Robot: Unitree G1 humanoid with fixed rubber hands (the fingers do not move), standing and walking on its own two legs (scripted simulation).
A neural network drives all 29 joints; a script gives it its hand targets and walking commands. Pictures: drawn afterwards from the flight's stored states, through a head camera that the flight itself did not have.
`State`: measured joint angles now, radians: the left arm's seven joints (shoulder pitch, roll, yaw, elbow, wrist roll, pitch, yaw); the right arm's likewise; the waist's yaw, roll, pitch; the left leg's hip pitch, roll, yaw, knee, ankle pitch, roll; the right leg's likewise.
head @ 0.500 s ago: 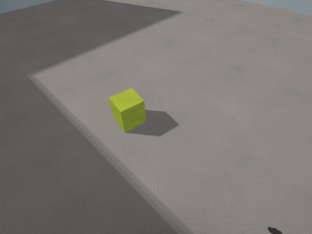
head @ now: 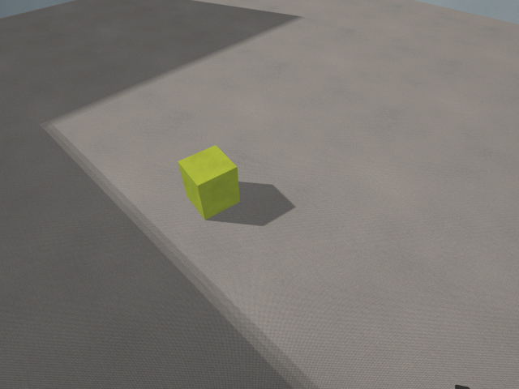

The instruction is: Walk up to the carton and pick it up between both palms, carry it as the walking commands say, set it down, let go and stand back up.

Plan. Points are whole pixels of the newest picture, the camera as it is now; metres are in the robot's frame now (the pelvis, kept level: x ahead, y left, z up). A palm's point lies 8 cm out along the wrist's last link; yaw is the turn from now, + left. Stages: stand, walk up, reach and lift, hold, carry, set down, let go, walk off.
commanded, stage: stand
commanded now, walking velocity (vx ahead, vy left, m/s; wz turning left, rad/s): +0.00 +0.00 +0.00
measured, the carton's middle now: (210, 182) +1.17 +0.26 -0.66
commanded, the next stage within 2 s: walk up in 0.02 s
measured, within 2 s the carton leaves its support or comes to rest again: neither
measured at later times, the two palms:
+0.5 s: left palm out of the picture +0.08 +0.22 -0.13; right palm out of the picture +0.06 -0.36 -0.13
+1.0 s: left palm out of the picture +0.02 +0.09 -0.15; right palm (481, 331) +0.24 -0.37 -0.10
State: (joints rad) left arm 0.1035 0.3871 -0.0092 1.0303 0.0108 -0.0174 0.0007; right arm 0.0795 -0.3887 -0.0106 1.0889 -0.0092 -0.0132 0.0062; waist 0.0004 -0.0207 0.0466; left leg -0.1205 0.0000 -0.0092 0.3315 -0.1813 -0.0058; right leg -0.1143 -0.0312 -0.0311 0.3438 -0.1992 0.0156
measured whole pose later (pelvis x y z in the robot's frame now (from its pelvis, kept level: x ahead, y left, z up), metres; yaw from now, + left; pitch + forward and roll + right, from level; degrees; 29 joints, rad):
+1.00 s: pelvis +0.09 -0.15 +0.00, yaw +23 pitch +2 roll -4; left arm 0.28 0.24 0.07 0.89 0.03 0.06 -0.05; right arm 0.27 -0.20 -0.06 0.88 -0.03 0.02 -0.04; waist 0.04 -0.03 0.05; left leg -0.22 0.07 0.04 0.46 -0.28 0.02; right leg -0.54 -0.05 -0.04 1.04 -0.26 0.08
